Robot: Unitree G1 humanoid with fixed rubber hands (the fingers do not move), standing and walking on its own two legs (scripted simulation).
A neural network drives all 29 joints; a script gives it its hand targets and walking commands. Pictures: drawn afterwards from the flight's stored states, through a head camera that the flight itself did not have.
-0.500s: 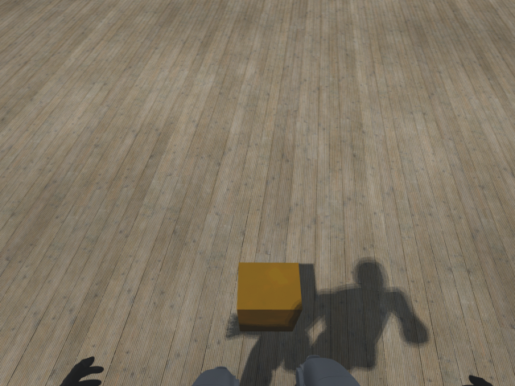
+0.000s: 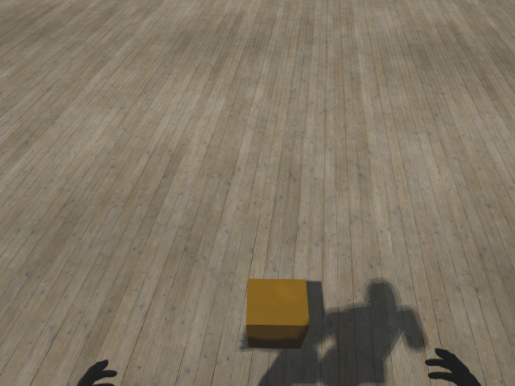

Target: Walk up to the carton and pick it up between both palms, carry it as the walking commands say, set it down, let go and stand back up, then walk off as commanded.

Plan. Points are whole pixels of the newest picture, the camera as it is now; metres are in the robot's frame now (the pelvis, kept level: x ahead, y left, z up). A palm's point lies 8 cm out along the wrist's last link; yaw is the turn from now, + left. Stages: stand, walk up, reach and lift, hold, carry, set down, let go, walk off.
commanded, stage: walk up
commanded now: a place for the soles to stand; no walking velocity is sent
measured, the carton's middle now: (275, 315) +0.43 -0.03 -0.64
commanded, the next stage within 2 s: reach and lift in 1.58 s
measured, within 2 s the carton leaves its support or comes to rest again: neither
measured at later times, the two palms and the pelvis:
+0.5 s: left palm out of the picture +0.11 +0.32 -0.11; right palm out of the picture +0.13 -0.30 -0.10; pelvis +0.02 +0.00 +0.01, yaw -1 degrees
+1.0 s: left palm out of the picture +0.13 +0.29 -0.11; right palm out of the picture +0.13 -0.33 -0.10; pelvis +0.03 -0.02 +0.01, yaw -1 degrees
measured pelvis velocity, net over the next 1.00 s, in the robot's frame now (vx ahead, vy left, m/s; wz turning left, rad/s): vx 0.03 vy -0.02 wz -0.01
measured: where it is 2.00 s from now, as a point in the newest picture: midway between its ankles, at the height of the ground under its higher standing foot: outside the picture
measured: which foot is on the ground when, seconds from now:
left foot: down 0.00-1.00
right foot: down 0.00-1.00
